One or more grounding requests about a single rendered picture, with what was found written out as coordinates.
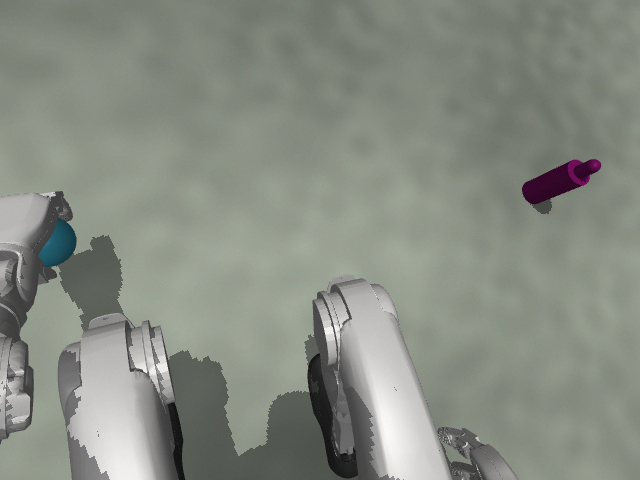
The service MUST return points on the right robot foot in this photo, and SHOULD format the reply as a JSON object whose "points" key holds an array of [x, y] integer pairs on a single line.
{"points": [[343, 465]]}

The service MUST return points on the left robot foot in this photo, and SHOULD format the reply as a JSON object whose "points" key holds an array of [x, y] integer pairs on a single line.
{"points": [[178, 439]]}

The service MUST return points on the left robot hand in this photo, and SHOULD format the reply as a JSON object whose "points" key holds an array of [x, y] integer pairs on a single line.
{"points": [[28, 220]]}

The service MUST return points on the left robot arm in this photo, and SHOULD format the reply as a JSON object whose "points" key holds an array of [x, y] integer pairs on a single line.
{"points": [[19, 273]]}

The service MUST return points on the right robot hand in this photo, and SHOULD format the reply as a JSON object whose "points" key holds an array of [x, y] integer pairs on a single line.
{"points": [[487, 463]]}

